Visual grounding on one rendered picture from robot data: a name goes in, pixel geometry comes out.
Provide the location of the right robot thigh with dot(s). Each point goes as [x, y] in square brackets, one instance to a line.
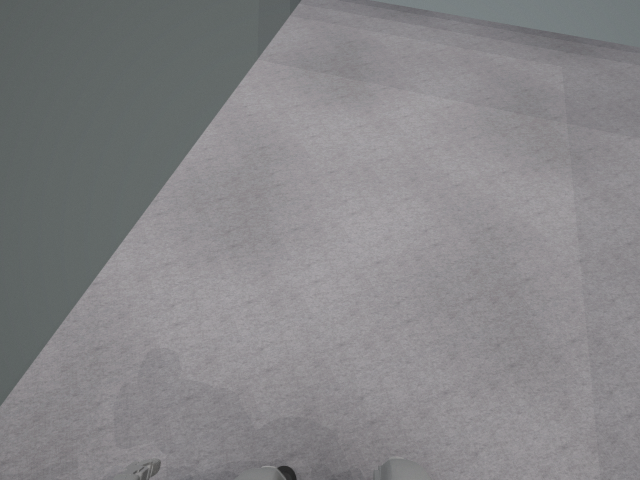
[400, 469]

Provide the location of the left robot hand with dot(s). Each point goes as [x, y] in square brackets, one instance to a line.
[143, 470]

